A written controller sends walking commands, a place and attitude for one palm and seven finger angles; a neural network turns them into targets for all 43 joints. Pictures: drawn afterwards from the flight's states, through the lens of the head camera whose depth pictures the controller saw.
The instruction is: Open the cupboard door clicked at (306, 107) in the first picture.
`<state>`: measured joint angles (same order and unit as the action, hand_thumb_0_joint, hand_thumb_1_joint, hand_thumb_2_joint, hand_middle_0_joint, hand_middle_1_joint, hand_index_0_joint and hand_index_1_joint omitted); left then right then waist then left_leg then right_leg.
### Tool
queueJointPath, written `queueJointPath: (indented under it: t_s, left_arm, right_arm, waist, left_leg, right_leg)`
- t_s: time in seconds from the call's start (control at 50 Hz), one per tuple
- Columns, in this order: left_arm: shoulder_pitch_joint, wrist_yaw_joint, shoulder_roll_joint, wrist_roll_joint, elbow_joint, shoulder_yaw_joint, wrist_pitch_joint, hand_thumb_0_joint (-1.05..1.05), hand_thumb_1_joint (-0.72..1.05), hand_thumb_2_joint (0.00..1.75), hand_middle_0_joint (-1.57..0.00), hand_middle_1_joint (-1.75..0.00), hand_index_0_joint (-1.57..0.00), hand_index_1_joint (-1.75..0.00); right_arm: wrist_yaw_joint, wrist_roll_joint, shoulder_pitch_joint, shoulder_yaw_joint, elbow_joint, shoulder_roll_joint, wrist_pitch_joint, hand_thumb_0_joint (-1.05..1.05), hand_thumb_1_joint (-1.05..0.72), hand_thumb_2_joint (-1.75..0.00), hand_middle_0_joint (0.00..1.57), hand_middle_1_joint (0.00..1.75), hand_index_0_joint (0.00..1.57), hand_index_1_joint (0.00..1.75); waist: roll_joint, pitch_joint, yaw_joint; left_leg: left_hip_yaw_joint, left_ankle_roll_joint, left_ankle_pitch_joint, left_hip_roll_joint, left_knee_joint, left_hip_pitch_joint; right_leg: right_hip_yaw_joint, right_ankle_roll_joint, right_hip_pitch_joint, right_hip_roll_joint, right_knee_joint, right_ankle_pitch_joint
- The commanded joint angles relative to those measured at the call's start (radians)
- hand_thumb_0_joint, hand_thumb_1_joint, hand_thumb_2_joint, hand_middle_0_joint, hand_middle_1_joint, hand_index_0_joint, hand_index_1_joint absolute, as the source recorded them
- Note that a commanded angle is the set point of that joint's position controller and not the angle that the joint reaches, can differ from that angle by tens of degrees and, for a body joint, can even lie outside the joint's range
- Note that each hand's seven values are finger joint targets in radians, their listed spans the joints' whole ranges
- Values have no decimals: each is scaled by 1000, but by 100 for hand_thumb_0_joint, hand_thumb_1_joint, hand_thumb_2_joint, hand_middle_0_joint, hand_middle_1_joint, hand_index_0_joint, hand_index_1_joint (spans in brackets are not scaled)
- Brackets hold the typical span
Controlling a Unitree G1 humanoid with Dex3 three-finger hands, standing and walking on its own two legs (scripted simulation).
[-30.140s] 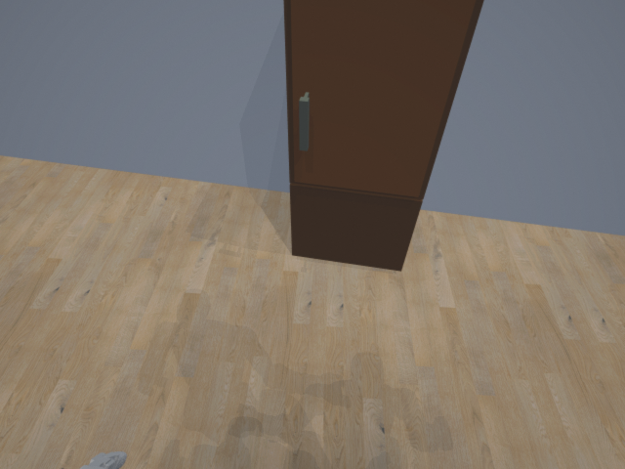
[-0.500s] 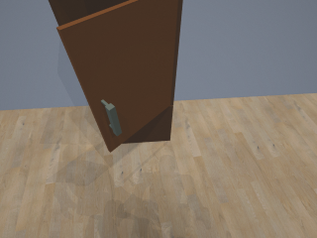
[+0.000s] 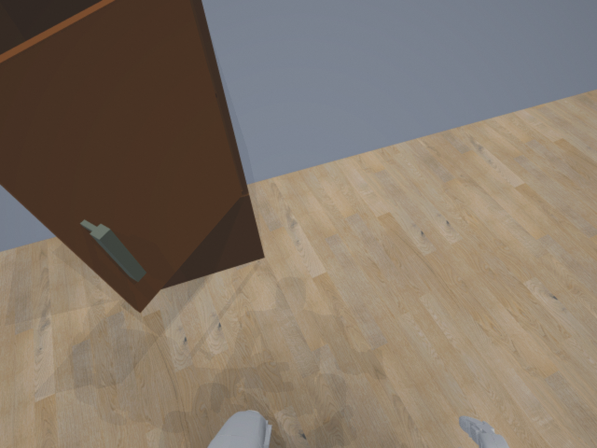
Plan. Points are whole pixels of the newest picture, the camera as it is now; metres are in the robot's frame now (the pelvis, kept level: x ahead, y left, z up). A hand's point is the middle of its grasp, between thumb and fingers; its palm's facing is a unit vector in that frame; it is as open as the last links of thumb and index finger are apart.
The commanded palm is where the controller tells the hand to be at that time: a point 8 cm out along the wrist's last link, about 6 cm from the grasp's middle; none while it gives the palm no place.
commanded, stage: walk to a spot facing it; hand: left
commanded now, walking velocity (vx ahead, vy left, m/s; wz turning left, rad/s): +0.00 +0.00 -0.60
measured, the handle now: (113, 250) +0.42 +0.41 -0.10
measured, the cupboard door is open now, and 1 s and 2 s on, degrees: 41 41 41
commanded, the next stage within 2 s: none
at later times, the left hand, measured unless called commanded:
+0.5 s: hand (154, 413) +0.17 +0.27 -0.17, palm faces -0.23 -0.94 -0.24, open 7.4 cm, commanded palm none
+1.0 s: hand (260, 363) +0.26 +0.10 -0.16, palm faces -0.58 -0.78 -0.24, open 7.4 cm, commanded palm none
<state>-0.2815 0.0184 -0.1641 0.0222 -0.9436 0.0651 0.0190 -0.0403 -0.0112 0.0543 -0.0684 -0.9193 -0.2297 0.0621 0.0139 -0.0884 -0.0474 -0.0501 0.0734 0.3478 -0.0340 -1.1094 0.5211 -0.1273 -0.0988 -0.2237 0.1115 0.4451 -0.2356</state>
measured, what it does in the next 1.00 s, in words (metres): steps on the spot, turning right: left foot, then right foot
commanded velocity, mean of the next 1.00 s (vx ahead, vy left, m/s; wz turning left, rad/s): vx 0.02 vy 0.00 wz -0.60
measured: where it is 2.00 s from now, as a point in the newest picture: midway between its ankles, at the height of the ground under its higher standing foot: (405, 412)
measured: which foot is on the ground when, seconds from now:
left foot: up 0.00-0.30, down 0.32-0.72, up 0.74-1.00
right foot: down 0.00-0.30, up 0.32-0.70, down 0.72-1.00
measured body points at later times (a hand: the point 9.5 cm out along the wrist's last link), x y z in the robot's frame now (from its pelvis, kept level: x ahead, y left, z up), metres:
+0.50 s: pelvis +0.04 +0.06 +0.00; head +0.11 +0.08 +0.44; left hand +0.18 +0.32 -0.16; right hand +0.04 -0.20 -0.13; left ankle +0.03 +0.18 -0.74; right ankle -0.04 -0.07 -0.65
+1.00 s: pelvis +0.06 +0.01 -0.01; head +0.09 -0.03 +0.44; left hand +0.29 +0.15 -0.14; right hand -0.04 -0.23 -0.15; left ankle +0.15 +0.14 -0.68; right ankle +0.00 -0.07 -0.74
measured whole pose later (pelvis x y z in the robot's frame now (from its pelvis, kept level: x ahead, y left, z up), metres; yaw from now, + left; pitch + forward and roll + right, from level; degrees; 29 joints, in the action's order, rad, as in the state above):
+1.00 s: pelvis +0.06 +0.01 -0.01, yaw -36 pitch +1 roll +1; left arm -0.16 0.00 -0.19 0.02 -0.88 0.04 0.03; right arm -0.02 -0.01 0.20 -0.05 -0.90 -0.22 0.06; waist 0.01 -0.09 0.02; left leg 0.00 0.08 0.38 -0.08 -1.03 0.50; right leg -0.06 -0.05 -0.25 0.05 0.51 -0.27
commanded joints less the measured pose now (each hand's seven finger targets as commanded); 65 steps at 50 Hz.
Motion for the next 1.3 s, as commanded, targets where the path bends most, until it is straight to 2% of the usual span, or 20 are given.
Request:
queueJointPath:
  t_s: [0.0, 0.16, 0.24, 0.26, 0.28, 0.3, 0.34, 0.42, 0.58, 0.64, 0.68, 0.7, 0.72, 0.86, 1.08, 1.12, 1.14, 1.16, 1.22, 1.28]
  left_arm:
    - [-86, 11, -217, 2, 61, 60, -9, 0, 90, 90, -20, -30, -20, -30]
    - [-49, 10, -251, 12, 87, 69, -6, 0, 90, 90, -20, -30, -20, -30]
    - [26, 8, -239, 4, 102, 65, 0, 0, 90, 90, -20, -30, -20, -30]
    - [36, 7, -211, -5, 116, 60, 2, 0, 90, 90, -20, -30, -20, -30]
    - [-6, -7, -157, -18, 127, 49, 3, 0, 90, 90, -20, -30, -20, -30]
    - [31, -13, -180, -5, 132, 47, 2, 0, 90, 90, -20, -30, -20, -30]
    - [36, -30, -190, 10, 134, 55, 5, 0, 90, 90, -20, -30, -20, -30]
    - [43, -46, -154, 0, 112, 40, 16, 0, 90, 90, -20, -30, -20, -30]
    - [208, -62, -131, 0, 147, 14, 15, 0, 90, 90, -20, -30, -20, -30]
    - [170, -59, -155, 0, 141, 17, 10, 0, 90, 90, -20, -30, -20, -30]
    - [-5, -48, -230, 6, 88, 36, -5, 0, 90, 90, -20, -30, -20, -30]
    - [-94, -27, -356, 14, 67, 67, -13, 0, 90, 90, -20, -30, -20, -30]
    - [-115, -15, -375, -7, 53, 67, -7, 0, 90, 90, -20, -30, -20, -30]
    - [108, 0, -248, -3, 131, 39, -8, 0, 90, 90, -20, -30, -20, -30]
    - [87, -22, -241, 3, 126, 60, -12, 0, 90, 90, -20, -30, -20, -30]
    - [112, -31, -153, -5, 143, 41, -11, 0, 90, 90, -20, -30, -20, -30]
    - [115, -39, -102, -11, 172, 30, -14, 0, 90, 90, -20, -30, -20, -30]
    - [202, -48, -145, 4, 196, 38, -17, 0, 90, 90, -20, -30, -20, -30]
    - [121, -73, -136, 21, 128, 56, -19, 0, 90, 90, -20, -30, -20, -30]
    - [92, -80, -85, 13, 105, 33, -15, 0, 90, 90, -20, -30, -20, -30]
  right_arm:
    - [-5, 1, -33, -15, 90, -77, -19, 0, -90, -90, 20, 30, 20, 30]
    - [0, 12, -44, -8, 139, -59, -45, 0, -90, -90, 20, 30, 20, 30]
    - [-5, 17, 98, -9, 107, -79, -59, 0, -90, -90, 20, 30, 20, 30]
    - [-11, 11, 168, -13, 95, -123, -70, 0, -90, -90, 20, 30, 20, 30]
    - [-14, -7, 189, -30, 100, -225, -80, 0, -90, -90, 20, 30, 20, 30]
    - [-19, -12, 207, -29, 105, -250, -72, 0, -90, -90, 20, 30, 20, 30]
    - [-25, -27, 146, -7, 130, -190, -72, 0, -90, -90, 20, 30, 20, 30]
    - [-21, -22, 181, 8, 106, -148, -78, 0, -90, -90, 20, 30, 20, 30]
    - [-6, -21, 304, -11, 46, -177, -72, 0, -90, -90, 20, 30, 20, 30]
    - [-1, -18, 279, -19, 47, -198, -70, 0, -90, -90, 20, 30, 20, 30]
    - [6, 1, 243, -21, 64, -186, -71, 0, -90, -90, 20, 30, 20, 30]
    - [11, 11, 213, 1, 113, -93, -69, 0, -90, -90, 20, 30, 20, 30]
    - [-4, 6, 196, 2, 117, -126, -51, 0, -90, -90, 20, 30, 20, 30]
    - [15, -3, 200, -7, 60, -80, -19, 0, -90, -90, 20, 30, 20, 30]
    - [20, -5, 195, -7, 92, -71, -72, 0, -90, -90, 20, 30, 20, 30]
    - [6, -15, 363, -24, 38, -161, -94, 0, -90, -90, 20, 30, 20, 30]
    - [4, -31, 443, -47, 33, -260, -96, 0, -90, -90, 20, 30, 20, 30]
    - [-2, -30, 435, -40, 37, -261, -95, 0, -90, -90, 20, 30, 20, 30]
    - [0, -30, 280, 0, 70, -142, -112, 0, -90, -90, 20, 30, 20, 30]
    - [-3, -19, 347, 19, 28, -90, -132, 0, -90, -90, 20, 30, 20, 30]
  waist:
    - [-117, 104, -2]
    - [-124, 131, 1]
    - [-107, 170, 67]
    - [-13, 198, 94]
    - [270, 219, 77]
    - [245, 169, 81]
    - [90, 80, 37]
    - [174, 139, 30]
    - [226, 122, 99]
    - [223, 125, 67]
    - [49, 219, -32]
    - [-325, 253, -68]
    - [-308, 262, -72]
    - [-130, 107, 53]
    - [-166, 97, 61]
    - [95, 125, 144]
    - [383, 131, 167]
    - [234, 48, 172]
    - [122, -23, 64]
    - [143, 38, 60]
  left_leg:
    - [-27, 1, 5, 0, 11, 114]
    - [-20, -18, 68, 34, 277, -28]
    - [-23, -29, -100, 37, 603, -328]
    - [-102, -57, -141, -62, 739, -491]
    - [-390, -157, -231, -342, 835, -620]
    - [-471, -244, -357, -478, 837, -525]
    - [-355, -272, -491, -410, 820, -376]
    - [-14, -182, -802, -241, 711, -479]
    - [114, -174, -839, -263, 659, -520]
    - [130, -145, -825, -290, 588, -478]
    - [217, -61, -628, -234, 326, -279]
    - [280, 3, 184, -49, 38, 37]
    - [103, -4, 355, -33, -96, 71]
    - [54, 11, 28, -57, -18, -12]
    - [89, -10, 7, 25, 507, -282]
    - [-87, -59, 144, -149, 783, -598]
    - [-459, -156, 349, -433, 910, -639]
    - [-512, -222, 395, -518, 985, -503]
    - [-191, -139, 105, -339, 949, -373]
    - [74, -99, -408, -250, 854, -494]
  right_leg:
    - [-326, -37, 178, -284, -81, 515]
    - [-410, -110, 126, -280, -33, 525]
    - [-377, -23, -37, -198, 46, 414]
    - [-297, 21, -163, -118, 122, 228]
    - [-114, 87, -350, 25, 325, -232]
    - [2, 127, -377, -18, 527, -405]
    - [30, 151, -381, -76, 708, -317]
    - [100, 165, -383, -103, 734, -203]
    - [218, 134, -260, -113, 377, -153]
    - [223, 98, -121, -103, 199, -119]
    - [130, 50, 243, -181, -8, 277]
    - [-277, -78, 424, -478, -26, 758]
    - [-306, -156, 370, -534, -18, 860]
    - [-102, -78, 28, -318, -90, 397]
    - [-267, -71, -124, -255, -99, -164]
    - [-125, 19, -406, -97, 137, -349]
    - [71, 82, -559, 10, 472, -436]
    - [38, 81, -581, -98, 608, -360]
    - [83, 102, -525, -149, 768, -115]
    - [142, 115, -530, -147, 770, -12]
